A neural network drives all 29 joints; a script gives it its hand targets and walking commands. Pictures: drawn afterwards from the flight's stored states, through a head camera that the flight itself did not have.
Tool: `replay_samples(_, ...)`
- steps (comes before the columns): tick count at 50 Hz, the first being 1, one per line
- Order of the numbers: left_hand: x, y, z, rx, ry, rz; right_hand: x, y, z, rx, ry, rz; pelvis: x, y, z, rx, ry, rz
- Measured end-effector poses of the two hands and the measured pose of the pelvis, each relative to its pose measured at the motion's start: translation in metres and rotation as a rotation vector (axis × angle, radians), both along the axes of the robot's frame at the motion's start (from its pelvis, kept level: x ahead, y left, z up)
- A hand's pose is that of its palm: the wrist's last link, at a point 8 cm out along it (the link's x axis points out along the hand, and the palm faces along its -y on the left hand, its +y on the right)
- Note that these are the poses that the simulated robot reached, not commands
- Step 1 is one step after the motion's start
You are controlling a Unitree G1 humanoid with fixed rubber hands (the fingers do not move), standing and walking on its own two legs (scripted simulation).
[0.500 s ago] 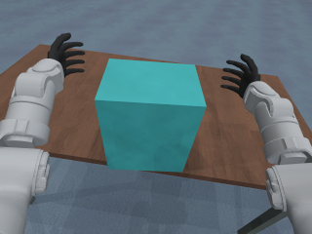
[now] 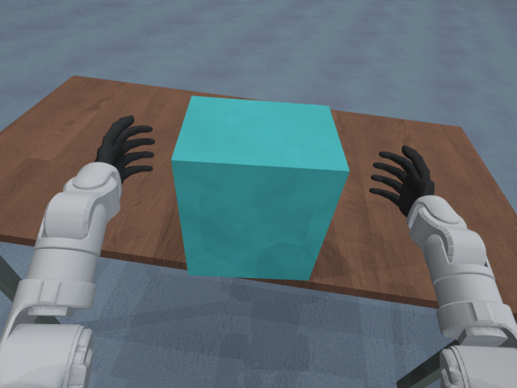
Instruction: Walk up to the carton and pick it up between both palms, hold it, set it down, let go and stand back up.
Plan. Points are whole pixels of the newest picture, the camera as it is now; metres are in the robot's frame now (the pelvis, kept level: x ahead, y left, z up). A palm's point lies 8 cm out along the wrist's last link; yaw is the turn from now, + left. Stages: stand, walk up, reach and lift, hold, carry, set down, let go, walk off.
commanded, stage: set down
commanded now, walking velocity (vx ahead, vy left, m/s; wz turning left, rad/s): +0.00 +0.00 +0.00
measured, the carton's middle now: (254, 195) +0.43 +0.00 +0.07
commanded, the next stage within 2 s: let go in 2.00 s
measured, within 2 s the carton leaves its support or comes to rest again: neither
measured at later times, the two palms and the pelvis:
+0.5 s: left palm (113, 223) +0.32 +0.21 +0.11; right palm (414, 244) +0.31 -0.24 +0.11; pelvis +0.02 +0.00 +0.00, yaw -1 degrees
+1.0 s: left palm (111, 294) +0.25 +0.20 +0.05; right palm (410, 303) +0.24 -0.24 +0.05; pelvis +0.03 -0.02 +0.00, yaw +0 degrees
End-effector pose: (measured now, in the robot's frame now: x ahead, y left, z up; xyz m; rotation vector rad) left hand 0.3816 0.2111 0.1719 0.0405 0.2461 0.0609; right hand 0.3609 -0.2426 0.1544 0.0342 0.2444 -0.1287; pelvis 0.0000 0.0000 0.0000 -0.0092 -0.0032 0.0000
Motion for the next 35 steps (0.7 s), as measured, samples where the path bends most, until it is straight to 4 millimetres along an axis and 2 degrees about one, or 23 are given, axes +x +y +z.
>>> replay_samples(7, -0.014, -0.001, -0.013, -0.010, -0.002, 0.003, -0.016, -0.001, -0.010, -0.012, -0.013, 0.004, 0.004, 0.003, 0.001, 0.001, -0.017, -0.014)
replay_samples(12, -0.023, 0.001, -0.033, -0.017, 0.031, 0.014, -0.026, -0.004, -0.024, -0.006, 0.010, -0.009, 0.006, 0.002, 0.001, 0.002, -0.021, -0.017)
replay_samples(17, -0.038, -0.002, -0.047, -0.021, 0.022, 0.014, -0.038, 0.002, -0.036, -0.004, 0.005, 0.017, 0.012, 0.001, 0.002, 0.005, -0.032, -0.019)
replay_samples(26, -0.059, -0.005, -0.058, -0.010, 0.016, 0.002, -0.056, 0.001, -0.047, -0.005, -0.021, -0.001, 0.020, -0.001, 0.002, 0.006, -0.039, -0.023)
replay_samples(35, -0.091, -0.005, -0.086, -0.013, 0.045, 0.008, -0.089, 0.003, -0.070, -0.004, 0.007, -0.006, 0.025, -0.009, 0.004, 0.013, -0.046, -0.025)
